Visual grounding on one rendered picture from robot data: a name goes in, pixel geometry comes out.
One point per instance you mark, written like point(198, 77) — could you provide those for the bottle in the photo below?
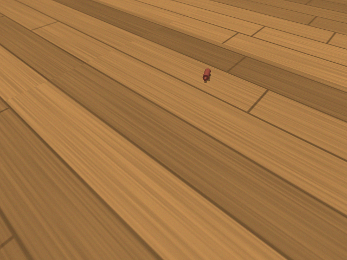
point(206, 74)

